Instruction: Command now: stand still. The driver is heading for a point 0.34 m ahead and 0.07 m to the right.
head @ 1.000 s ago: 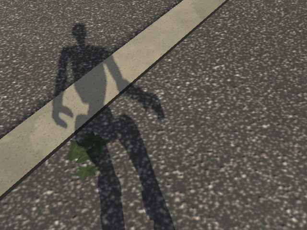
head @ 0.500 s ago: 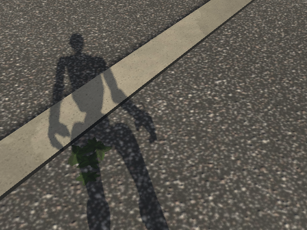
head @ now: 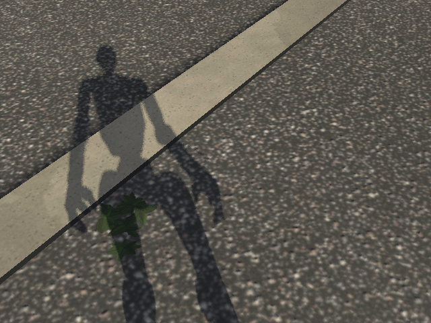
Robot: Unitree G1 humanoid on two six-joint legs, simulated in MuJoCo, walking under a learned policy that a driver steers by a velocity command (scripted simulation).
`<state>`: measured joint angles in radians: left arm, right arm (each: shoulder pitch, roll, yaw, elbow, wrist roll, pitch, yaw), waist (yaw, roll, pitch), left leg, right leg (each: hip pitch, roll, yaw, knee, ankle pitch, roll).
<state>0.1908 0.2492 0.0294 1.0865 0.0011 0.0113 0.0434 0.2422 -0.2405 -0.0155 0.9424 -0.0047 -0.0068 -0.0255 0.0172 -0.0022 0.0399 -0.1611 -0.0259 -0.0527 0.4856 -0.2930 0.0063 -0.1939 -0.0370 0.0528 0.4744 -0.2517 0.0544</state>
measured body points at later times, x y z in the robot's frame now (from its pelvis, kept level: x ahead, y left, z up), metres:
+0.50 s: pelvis +0.00 -0.01 +0.00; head +0.01 -0.01 +0.45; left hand +0.01 +0.25 -0.15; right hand +0.02 -0.26 -0.15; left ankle -0.02 +0.12 -0.74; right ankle +0.00 -0.15 -0.74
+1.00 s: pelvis +0.02 -0.02 -0.01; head +0.02 -0.03 +0.44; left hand +0.01 +0.22 -0.16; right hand -0.01 -0.27 -0.16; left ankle -0.02 +0.12 -0.74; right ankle +0.00 -0.15 -0.73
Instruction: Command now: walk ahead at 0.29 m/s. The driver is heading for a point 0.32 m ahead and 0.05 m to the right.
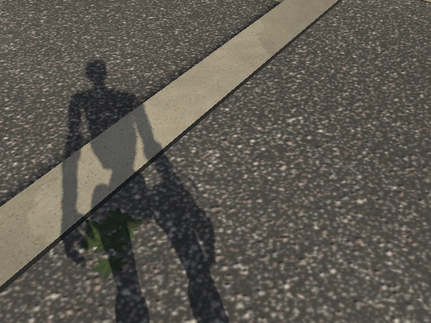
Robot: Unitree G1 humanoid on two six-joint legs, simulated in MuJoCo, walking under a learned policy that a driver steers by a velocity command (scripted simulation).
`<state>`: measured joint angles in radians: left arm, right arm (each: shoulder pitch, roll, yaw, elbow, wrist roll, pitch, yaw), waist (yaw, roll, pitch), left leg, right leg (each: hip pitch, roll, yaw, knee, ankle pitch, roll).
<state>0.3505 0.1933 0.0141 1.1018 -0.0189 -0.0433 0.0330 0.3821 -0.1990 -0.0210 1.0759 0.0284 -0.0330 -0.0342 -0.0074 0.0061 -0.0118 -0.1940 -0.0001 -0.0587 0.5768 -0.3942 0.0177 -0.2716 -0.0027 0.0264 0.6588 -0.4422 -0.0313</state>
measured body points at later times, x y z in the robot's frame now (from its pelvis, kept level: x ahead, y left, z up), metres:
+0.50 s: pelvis +0.20 +0.01 -0.01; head +0.23 +0.02 +0.44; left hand +0.11 +0.25 -0.15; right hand +0.40 -0.22 -0.11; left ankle +0.31 +0.10 -0.73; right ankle +0.01 -0.12 -0.68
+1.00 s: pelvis +0.28 +0.00 +0.01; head +0.30 -0.01 +0.46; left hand +0.30 +0.25 -0.14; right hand +0.35 -0.25 -0.14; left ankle +0.31 +0.10 -0.73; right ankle +0.27 -0.12 -0.73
